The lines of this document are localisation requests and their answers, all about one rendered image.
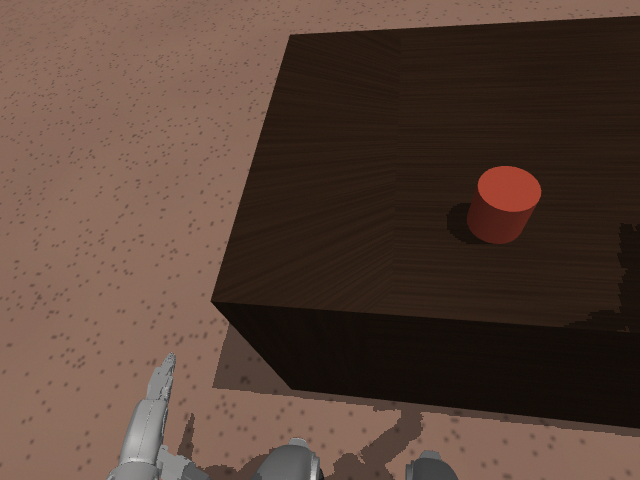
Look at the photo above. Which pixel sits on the left robot arm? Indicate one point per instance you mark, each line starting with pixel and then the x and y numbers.
pixel 134 471

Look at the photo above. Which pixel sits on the can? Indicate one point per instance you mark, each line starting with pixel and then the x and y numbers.
pixel 504 199

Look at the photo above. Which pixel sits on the left robot hand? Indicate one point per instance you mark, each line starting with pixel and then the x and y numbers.
pixel 143 441

